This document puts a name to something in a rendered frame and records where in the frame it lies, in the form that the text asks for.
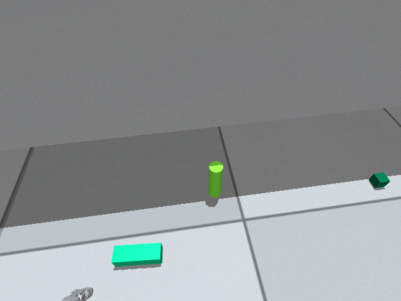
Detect left robot hand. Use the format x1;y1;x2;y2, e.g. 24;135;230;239
62;287;93;301

